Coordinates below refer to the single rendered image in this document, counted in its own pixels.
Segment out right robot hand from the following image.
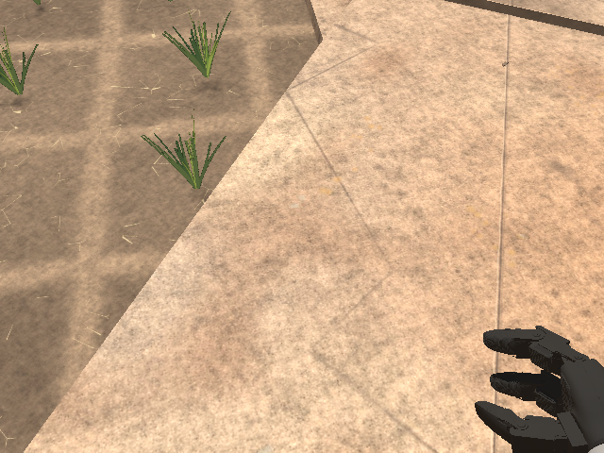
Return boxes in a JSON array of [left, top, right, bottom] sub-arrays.
[[475, 326, 604, 453]]

